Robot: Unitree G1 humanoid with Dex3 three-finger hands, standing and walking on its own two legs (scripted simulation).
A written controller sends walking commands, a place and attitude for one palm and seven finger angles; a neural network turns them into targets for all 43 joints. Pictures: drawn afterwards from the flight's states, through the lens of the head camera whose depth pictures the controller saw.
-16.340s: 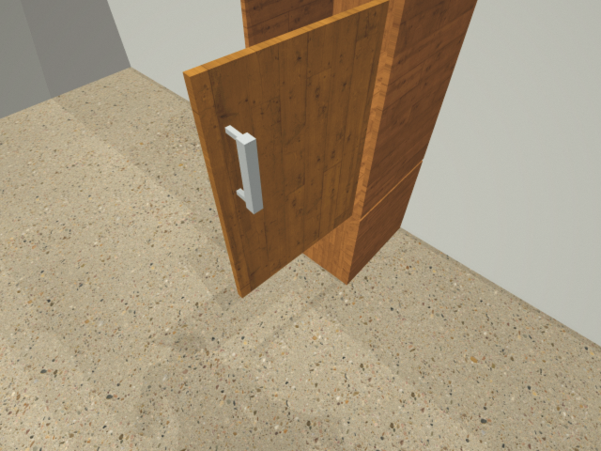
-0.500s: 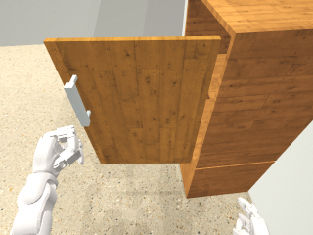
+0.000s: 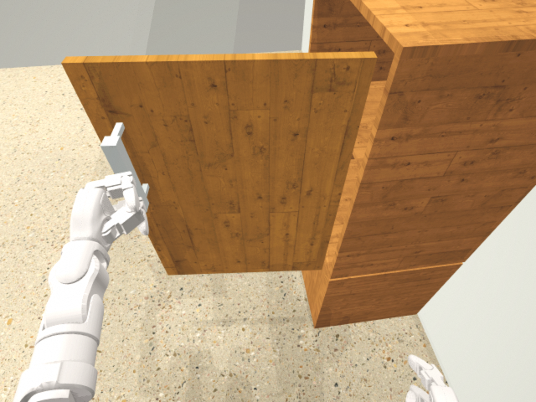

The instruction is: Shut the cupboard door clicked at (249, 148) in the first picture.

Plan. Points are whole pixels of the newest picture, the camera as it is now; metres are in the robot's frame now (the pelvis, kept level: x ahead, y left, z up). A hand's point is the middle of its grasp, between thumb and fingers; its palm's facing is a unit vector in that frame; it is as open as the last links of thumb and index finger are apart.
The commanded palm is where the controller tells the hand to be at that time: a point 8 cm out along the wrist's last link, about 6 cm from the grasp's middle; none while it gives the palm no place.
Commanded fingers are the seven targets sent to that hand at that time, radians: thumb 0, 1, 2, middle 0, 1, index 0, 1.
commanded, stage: bring the fist close to the handle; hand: left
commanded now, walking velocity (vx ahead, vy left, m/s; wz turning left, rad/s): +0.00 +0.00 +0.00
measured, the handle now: (130, 169) +0.45 +0.25 +0.10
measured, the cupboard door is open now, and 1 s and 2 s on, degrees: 84 81 67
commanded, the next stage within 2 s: push the door shut along its arc in 0.42 s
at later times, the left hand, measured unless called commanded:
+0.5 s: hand (135, 209) +0.36 +0.21 +0.10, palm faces +0.13 -0.99 -0.04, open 3.1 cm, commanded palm +0.33 +0.25 +0.10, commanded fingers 0.00 0.90 0.90 -1.30 -1.50 -1.30 -1.50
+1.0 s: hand (144, 188) +0.40 +0.21 +0.10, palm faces -0.01 -1.00 -0.03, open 3.1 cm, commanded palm +0.39 +0.25 +0.10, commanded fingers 0.00 0.90 0.90 -1.30 -1.50 -1.30 -1.50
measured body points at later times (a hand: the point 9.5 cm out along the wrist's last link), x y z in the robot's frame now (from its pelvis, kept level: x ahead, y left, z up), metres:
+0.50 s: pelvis +0.01 -0.01 +0.00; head +0.03 -0.02 +0.45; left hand +0.35 +0.27 +0.11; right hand +0.14 -0.27 -0.10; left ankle +0.00 +0.12 -0.72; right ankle -0.01 -0.13 -0.72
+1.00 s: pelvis +0.00 +0.00 +0.00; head +0.04 +0.00 +0.44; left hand +0.40 +0.27 +0.11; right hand +0.09 -0.27 -0.11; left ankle +0.00 +0.12 -0.72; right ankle -0.01 -0.13 -0.72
